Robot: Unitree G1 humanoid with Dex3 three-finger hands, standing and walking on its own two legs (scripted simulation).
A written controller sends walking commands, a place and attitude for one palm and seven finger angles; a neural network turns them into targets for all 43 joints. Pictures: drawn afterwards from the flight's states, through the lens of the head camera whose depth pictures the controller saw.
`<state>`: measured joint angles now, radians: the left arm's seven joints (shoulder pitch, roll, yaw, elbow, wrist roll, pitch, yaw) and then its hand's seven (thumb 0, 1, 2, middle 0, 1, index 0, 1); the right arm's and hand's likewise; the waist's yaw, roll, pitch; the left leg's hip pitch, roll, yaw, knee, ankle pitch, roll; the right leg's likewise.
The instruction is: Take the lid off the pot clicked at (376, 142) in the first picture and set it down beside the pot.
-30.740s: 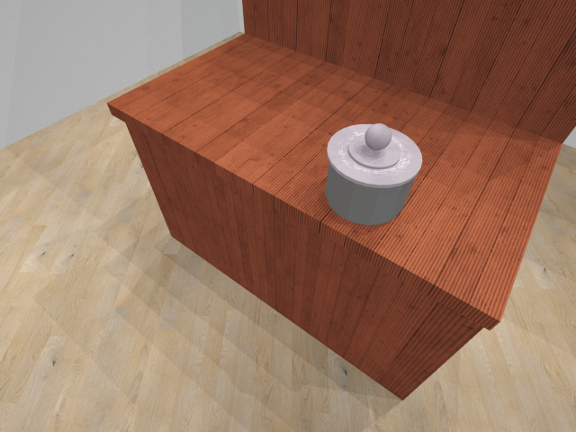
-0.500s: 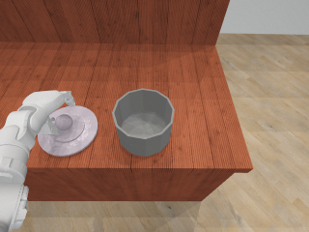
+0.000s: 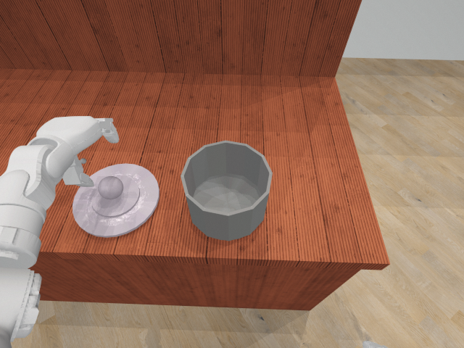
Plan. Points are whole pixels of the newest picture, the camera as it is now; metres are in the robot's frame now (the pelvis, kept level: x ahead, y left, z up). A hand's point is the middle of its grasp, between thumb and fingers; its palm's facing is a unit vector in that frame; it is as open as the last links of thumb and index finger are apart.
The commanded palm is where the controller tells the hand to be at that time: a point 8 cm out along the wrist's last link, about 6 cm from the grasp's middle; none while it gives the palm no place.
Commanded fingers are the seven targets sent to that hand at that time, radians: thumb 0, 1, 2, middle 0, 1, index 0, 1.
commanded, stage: raise the empty hand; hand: left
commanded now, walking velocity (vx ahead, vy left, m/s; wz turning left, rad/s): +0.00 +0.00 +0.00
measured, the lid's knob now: (110, 187) +0.43 +0.27 -0.04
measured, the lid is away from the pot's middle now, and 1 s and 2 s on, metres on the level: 0.25 0.25 0.25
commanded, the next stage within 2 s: draw the hand back to the body in 0.46 s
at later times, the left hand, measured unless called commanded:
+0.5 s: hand (72, 144) +0.42 +0.28 +0.12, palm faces -0.34 -0.04 -0.94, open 11.0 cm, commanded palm +0.40 +0.27 +0.18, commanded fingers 0.00 -0.05 0.73 -0.38 -0.80 -0.38 -0.80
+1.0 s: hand (64, 167) +0.37 +0.28 +0.11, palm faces -0.31 -0.03 -0.95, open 11.0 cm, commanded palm +0.35 +0.27 +0.18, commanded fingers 0.00 -0.05 0.73 -0.38 -0.80 -0.38 -0.80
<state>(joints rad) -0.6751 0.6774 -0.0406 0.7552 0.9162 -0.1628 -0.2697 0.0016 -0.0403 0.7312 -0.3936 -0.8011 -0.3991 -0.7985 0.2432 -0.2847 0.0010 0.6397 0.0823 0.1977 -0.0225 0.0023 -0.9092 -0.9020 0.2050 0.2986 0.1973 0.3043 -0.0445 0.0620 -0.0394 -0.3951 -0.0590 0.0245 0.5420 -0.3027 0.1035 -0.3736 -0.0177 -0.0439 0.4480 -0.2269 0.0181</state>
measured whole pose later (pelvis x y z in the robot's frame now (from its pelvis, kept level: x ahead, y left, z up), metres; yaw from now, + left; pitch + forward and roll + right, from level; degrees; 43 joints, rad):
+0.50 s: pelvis +0.00 +0.00 +0.00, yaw +1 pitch +7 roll -2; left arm -0.74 0.70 -0.06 0.72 0.88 -0.10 -0.37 0.00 -0.04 0.73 -0.39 -0.80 -0.40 -0.80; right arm 0.23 -0.29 0.02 0.63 0.09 0.18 -0.02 0.00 -0.91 -0.90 0.20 0.30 0.20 0.30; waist -0.04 0.07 -0.02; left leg -0.33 -0.06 0.02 0.48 -0.27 0.10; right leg -0.31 -0.02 -0.05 0.40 -0.20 0.03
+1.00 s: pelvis -0.01 -0.01 +0.01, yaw +1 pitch +5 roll -2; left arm -0.53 0.70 -0.03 0.47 0.85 -0.08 -0.36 0.00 -0.04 0.73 -0.39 -0.80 -0.40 -0.80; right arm 0.19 -0.29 0.02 0.60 0.09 0.19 0.00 0.00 -0.91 -0.90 0.20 0.30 0.20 0.30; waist -0.01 0.08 0.00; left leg -0.29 -0.07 0.01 0.46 -0.26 0.10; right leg -0.27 -0.03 -0.06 0.38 -0.20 0.02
